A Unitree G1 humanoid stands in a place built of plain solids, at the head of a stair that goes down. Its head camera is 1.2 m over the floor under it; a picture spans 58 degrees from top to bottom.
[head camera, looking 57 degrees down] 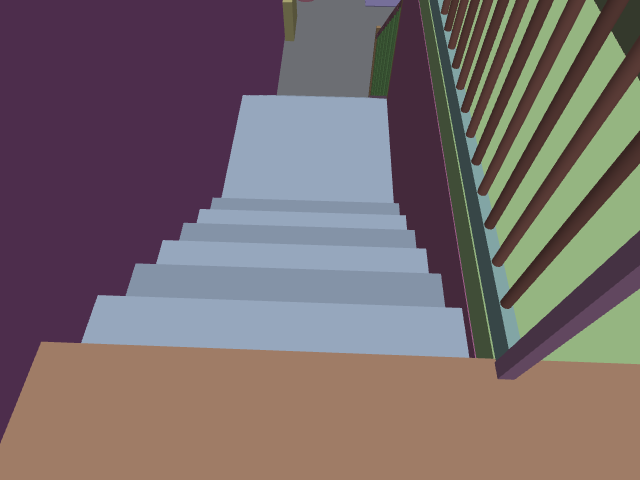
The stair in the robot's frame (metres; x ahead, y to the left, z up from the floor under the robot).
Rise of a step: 0.19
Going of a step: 0.24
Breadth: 1.28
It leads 2 degrees to the right of straight ahead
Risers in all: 7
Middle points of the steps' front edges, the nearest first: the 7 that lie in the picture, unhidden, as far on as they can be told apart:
0.41 0.16 0.00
0.65 0.15 -0.19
0.89 0.14 -0.38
1.13 0.13 -0.57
1.37 0.12 -0.76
1.61 0.11 -0.95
1.85 0.10 -1.15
